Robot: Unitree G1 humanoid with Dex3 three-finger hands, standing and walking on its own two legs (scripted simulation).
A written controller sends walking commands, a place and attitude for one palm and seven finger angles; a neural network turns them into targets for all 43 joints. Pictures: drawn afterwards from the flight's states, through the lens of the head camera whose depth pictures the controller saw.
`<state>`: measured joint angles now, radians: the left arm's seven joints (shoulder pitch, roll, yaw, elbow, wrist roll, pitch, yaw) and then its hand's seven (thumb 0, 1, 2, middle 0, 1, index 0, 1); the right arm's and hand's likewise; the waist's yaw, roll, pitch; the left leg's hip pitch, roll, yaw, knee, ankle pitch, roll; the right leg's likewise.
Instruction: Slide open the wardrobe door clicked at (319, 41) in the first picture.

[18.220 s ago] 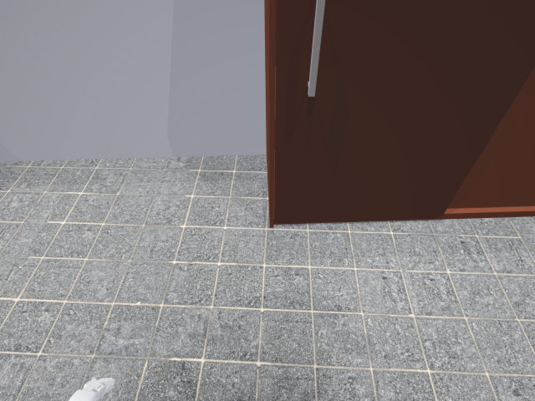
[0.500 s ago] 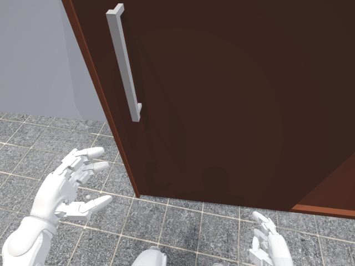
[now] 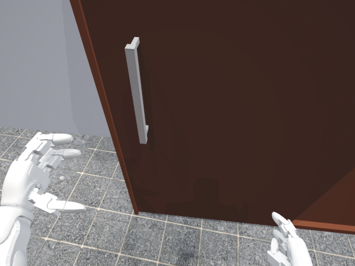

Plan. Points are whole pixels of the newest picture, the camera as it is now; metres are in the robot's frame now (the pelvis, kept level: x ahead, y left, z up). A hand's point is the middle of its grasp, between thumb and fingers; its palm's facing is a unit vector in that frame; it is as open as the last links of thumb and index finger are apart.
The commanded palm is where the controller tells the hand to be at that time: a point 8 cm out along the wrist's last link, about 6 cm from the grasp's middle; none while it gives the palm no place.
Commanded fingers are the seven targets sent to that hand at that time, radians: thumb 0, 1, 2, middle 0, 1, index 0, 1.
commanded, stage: raise the hand with hooked fingers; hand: left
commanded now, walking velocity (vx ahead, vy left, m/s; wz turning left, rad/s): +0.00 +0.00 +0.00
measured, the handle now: (140, 98) +0.47 +0.15 +0.13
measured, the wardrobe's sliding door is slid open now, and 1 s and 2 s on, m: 0.00 0.00 0.00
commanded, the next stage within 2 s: move the hooked fingers beside the handle in 0.86 s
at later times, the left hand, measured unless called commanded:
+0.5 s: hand (33, 154) +0.26 +0.30 +0.15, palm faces +0.03 -1.00 -0.07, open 14.0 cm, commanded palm +0.22 +0.34 +0.16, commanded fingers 0.00 -0.50 0.30 -0.30 -1.20 -0.30 -1.20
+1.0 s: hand (53, 155) +0.26 +0.26 +0.16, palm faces +0.07 -1.00 -0.06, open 14.0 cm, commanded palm +0.23 +0.30 +0.16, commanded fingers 0.00 -0.50 0.30 -0.30 -1.20 -0.30 -1.20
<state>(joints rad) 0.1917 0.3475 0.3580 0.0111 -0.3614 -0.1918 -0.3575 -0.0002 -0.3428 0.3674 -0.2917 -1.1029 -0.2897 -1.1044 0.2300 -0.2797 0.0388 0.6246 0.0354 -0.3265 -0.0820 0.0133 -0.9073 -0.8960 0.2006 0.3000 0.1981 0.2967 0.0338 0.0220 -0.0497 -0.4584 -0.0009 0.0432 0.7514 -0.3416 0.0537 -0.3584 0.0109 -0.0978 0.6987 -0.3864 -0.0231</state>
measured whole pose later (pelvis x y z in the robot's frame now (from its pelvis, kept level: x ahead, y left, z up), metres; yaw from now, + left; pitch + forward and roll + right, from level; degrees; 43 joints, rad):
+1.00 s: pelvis -0.01 -0.02 +0.02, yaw +0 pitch -2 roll -1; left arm -0.07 0.44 0.43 0.25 -0.33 0.02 -0.46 -0.01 -0.50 0.30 -0.30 -1.20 -0.30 -1.20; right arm 0.22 -0.27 0.09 0.65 0.05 -0.28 -0.11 0.01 -0.90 -0.90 0.20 0.30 0.20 0.30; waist 0.05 0.06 -0.01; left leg -0.29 0.00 0.03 0.56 -0.23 0.03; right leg -0.21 0.02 -0.10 0.53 -0.29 -0.05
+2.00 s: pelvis +0.00 +0.00 +0.02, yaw -1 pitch +2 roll -1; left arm -0.35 0.39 0.33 0.48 -0.26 -0.04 -0.34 -0.01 -0.50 0.30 -0.30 -1.20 -0.30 -1.20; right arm 0.27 -0.27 0.08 0.66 0.05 -0.24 -0.10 0.01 -0.90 -0.90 0.20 0.30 0.20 0.30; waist 0.00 0.04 -0.03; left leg -0.36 -0.02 0.06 0.58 -0.26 0.05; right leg -0.28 0.00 -0.07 0.56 -0.31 -0.02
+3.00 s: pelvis +0.00 -0.02 +0.01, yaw -2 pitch +5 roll +0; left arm -0.49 0.42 0.38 0.73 -0.24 -0.17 -0.33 -0.01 -0.50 0.30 -0.30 -1.20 -0.30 -1.20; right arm 0.34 -0.29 0.05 0.66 0.05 -0.12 -0.07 0.01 -0.91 -0.90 0.20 0.30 0.20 0.30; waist -0.04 0.03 -0.05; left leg -0.42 0.02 0.07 0.62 -0.28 0.03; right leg -0.35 0.04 -0.06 0.61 -0.33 -0.05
